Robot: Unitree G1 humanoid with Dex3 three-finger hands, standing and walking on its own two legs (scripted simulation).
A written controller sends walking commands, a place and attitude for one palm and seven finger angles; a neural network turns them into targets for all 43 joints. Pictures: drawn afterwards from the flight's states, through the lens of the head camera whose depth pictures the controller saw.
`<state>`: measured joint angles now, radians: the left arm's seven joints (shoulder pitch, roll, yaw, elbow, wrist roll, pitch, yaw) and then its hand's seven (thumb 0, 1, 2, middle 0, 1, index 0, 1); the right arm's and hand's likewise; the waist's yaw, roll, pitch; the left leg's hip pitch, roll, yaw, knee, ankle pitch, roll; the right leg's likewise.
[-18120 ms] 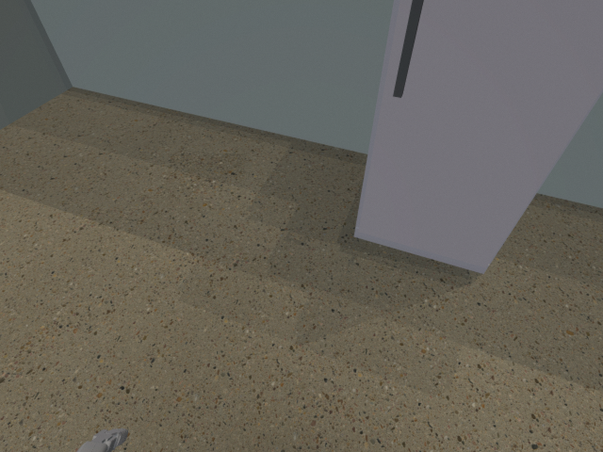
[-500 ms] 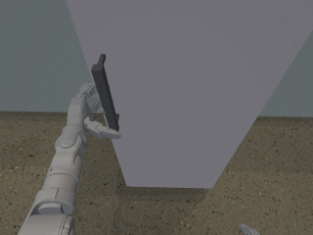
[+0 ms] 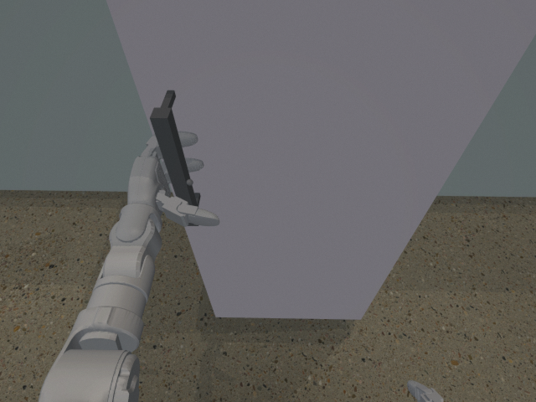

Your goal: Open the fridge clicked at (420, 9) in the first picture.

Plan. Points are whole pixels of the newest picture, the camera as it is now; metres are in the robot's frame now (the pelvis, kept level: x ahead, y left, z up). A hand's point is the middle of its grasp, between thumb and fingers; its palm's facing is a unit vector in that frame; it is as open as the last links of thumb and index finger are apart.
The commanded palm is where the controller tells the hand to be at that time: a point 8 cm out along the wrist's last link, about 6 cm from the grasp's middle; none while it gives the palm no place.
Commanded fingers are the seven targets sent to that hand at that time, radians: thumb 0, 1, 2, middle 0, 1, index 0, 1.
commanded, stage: slide the fingers in behind the handle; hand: left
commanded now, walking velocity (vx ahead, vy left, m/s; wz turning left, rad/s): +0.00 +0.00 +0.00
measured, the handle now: (182, 166) +0.45 +0.15 +0.11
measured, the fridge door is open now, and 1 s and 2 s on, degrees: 0 0 0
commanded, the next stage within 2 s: grip the handle and tug to test in 0.34 s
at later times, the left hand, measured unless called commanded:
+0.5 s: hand (190, 186) +0.40 +0.13 +0.11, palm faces -0.01 -1.00 -0.01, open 14.0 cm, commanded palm +0.38 +0.18 +0.12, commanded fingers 0.00 -0.31 0.38 -0.32 -1.23 -0.32 -1.23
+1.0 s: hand (189, 187) +0.40 +0.13 +0.11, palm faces -0.01 -1.00 -0.01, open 7.5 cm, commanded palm +0.37 +0.18 +0.12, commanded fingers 0.00 0.85 0.88 -0.44 -1.39 -0.44 -1.39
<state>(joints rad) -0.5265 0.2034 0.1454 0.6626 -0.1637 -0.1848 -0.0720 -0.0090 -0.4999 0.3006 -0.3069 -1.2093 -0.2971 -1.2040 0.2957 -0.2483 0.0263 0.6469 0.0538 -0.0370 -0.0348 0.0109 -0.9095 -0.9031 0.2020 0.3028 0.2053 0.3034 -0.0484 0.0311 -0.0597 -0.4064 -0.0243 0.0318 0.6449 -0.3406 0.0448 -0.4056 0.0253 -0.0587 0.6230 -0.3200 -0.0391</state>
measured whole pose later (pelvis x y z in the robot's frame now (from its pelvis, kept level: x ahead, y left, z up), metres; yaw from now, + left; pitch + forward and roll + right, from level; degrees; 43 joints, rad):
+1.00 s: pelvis +0.00 +0.00 +0.00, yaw +0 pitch +5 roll -1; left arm -0.46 0.20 0.14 0.59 -0.16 -0.16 -0.07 0.00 0.41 0.69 -0.40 -1.33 -0.38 -1.33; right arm 0.30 -0.25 0.02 0.63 0.05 -0.02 -0.03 0.01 -0.91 -0.90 0.20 0.30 0.20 0.30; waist -0.05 0.03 -0.06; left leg -0.38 -0.02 0.04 0.63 -0.34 0.04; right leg -0.38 0.03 -0.05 0.61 -0.32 -0.04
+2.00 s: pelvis +0.03 +0.00 +0.01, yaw -3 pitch +5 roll +0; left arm -0.19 0.18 0.14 0.23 -0.18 -0.03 -0.04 0.03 0.74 0.76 -0.30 -1.40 -0.29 -1.40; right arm 0.29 -0.24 0.01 0.56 0.05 -0.02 -0.01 0.01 -0.91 -0.90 0.20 0.30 0.20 0.30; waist -0.05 0.04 -0.08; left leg -0.29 -0.01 0.07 0.57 -0.35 0.04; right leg -0.31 0.05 -0.01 0.55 -0.32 -0.04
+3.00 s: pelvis +0.17 +0.02 +0.02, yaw +2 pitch +2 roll +0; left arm 0.56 0.20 -0.15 -0.50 0.01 -0.08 0.06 -0.03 0.60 0.82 -0.44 -1.39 -0.46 -1.40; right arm 0.21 -0.17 0.02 0.50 -0.02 -0.06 -0.02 0.01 -0.91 -0.90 0.20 0.30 0.20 0.30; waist -0.03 0.07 0.08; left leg -0.02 -0.10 -0.15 0.36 -0.27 0.03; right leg -0.56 0.07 -0.10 0.90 -0.41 -0.02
